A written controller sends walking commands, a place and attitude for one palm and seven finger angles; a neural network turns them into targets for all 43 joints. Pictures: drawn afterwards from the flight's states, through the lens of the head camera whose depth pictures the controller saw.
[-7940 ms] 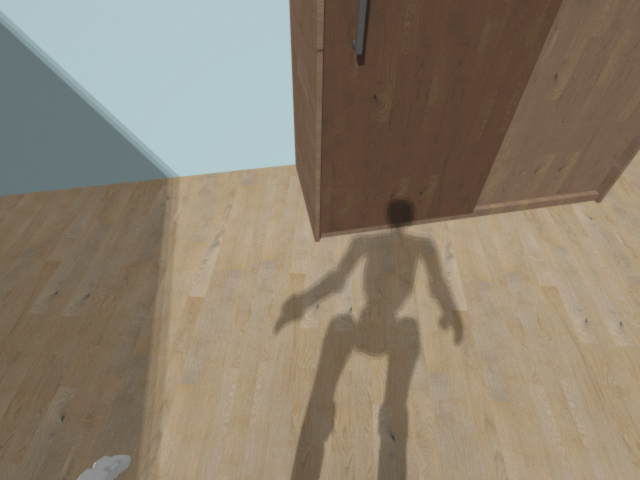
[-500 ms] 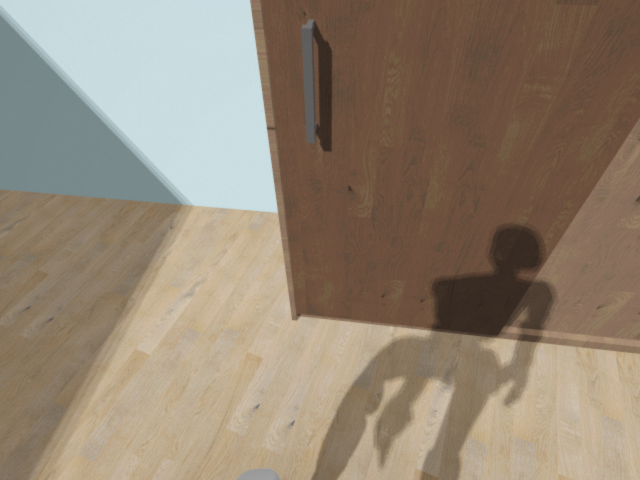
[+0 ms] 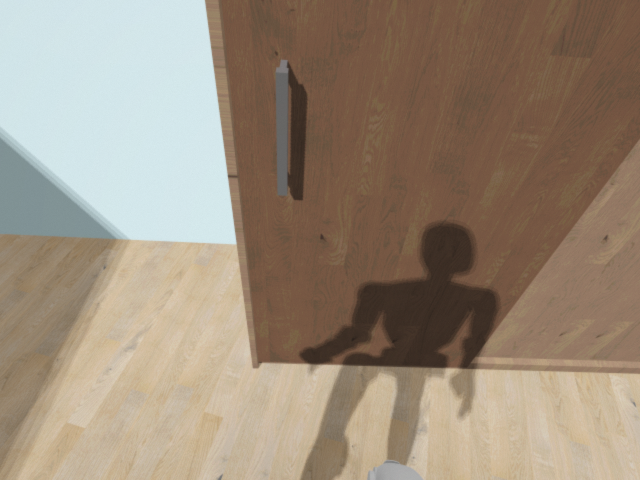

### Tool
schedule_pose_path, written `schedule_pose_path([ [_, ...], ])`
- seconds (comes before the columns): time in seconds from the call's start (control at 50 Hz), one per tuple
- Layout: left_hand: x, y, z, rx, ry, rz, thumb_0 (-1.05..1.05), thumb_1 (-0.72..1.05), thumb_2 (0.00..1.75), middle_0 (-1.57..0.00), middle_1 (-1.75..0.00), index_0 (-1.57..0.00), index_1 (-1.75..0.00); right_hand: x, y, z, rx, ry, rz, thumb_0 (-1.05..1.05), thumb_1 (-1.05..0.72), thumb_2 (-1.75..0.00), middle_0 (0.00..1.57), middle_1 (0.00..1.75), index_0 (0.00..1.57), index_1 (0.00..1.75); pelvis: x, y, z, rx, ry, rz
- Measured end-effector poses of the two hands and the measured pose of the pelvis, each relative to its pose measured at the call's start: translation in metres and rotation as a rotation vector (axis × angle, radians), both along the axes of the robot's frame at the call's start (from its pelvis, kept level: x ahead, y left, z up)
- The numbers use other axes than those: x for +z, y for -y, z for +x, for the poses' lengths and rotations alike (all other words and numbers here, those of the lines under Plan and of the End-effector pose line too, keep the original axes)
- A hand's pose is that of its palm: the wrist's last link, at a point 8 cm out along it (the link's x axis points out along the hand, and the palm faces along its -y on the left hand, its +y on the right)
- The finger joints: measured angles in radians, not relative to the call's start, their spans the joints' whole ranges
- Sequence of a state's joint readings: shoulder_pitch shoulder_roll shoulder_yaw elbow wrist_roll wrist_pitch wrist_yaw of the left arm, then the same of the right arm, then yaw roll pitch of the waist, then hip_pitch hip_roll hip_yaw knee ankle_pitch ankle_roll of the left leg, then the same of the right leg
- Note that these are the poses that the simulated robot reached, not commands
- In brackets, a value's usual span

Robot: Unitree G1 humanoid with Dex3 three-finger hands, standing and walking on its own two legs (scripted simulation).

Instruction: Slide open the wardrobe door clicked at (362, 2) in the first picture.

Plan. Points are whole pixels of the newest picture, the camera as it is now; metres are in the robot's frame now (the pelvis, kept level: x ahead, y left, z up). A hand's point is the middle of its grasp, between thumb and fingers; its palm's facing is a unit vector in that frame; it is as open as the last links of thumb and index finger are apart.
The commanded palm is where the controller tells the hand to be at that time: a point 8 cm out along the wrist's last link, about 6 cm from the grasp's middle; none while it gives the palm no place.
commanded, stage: take the last steps up to it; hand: left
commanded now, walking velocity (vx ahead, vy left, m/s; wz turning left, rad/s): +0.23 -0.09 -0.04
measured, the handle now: (283, 133) +0.59 +0.10 +0.14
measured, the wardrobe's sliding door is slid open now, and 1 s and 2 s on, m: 0.00 0.00 0.00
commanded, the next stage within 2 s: come to a stop and stand still in 0.20 s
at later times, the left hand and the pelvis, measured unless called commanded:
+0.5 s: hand (250, 456) +0.20 +0.11 -0.17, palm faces +0.04 -0.97 -0.24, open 7.2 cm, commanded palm none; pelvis +0.13 -0.08 -0.01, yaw +0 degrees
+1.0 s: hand out of the picture +0.09 +0.15 -0.18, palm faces +0.06 -0.97 -0.23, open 7.4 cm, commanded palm none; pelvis +0.09 -0.03 -0.01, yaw -1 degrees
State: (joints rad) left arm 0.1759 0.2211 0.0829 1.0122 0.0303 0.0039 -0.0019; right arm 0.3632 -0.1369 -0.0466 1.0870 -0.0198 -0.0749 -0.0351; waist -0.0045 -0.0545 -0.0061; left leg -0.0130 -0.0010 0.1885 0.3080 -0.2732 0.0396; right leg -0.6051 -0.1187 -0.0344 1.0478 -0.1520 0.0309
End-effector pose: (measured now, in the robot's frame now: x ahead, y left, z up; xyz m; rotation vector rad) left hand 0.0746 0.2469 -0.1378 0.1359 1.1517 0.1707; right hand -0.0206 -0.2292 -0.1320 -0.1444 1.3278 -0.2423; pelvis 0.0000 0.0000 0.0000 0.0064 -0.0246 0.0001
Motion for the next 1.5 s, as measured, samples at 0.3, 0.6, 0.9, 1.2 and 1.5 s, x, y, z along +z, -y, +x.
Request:
schedule_pose_path([
  [0.3, -0.012, 0.102, 0.137, -0.117, 0.011, -0.01, 0.0, 0.91, 0.9, -0.2, -0.3, -0.2, -0.3, -0.028, 0.031, -0.002, -0.13, -0.347, 0.144, 0.01, -0.91, -0.9, 0.2, 0.3, 0.2, 0.3, -0.021, 0.067, 0.104, -0.005, 0.012, 0.002],
  [0.6, -0.004, 0.083, 0.095, 0.045, -0.116, 0.037, -0.01, 0.92, 0.9, -0.2, -0.3, -0.2, -0.3, -0.022, 0.071, 0.221, 0.08, 0.074, 0.047, 0.0, -0.92, -0.9, 0.19, 0.29, 0.2, 0.3, -0.009, 0.067, 0.131, 0.001, -0.013, 0.006],
  [0.9, -0.017, 0.042, 0.023, 0.083, -0.24, -0.008, 0.01, 0.91, 0.9, -0.2, -0.3, -0.2, -0.3, -0.003, 0.021, 0.209, 0.13, 0.123, 0.016, 0.0, -0.93, -0.9, 0.2, 0.3, 0.21, 0.3, -0.005, 0.029, 0.105, 0.006, -0.002, 0.0],
  [1.2, -0.008, 0.07, -0.005, 0.011, -0.236, -0.005, 0.01, 0.91, 0.9, -0.2, -0.3, -0.2, -0.3, -0.02, 0.039, 0.106, 0.025, -0.011, 0.064, 0.0, -0.93, -0.9, 0.2, 0.3, 0.2, 0.3, -0.003, 0.04, 0.074, -0.005, 0.023, 0.001],
  [1.5, -0.015, 0.084, -0.03, 0.024, -0.282, -0.048, 0.01, 0.91, 0.9, -0.2, -0.3, -0.2, -0.3, -0.016, 0.02, 0.016, -0.029, -0.22, 0.096, 0.0, -0.91, -0.9, 0.19, 0.3, 0.2, 0.3, -0.003, 0.045, 0.063, 0.005, 0.008, -0.009],
])
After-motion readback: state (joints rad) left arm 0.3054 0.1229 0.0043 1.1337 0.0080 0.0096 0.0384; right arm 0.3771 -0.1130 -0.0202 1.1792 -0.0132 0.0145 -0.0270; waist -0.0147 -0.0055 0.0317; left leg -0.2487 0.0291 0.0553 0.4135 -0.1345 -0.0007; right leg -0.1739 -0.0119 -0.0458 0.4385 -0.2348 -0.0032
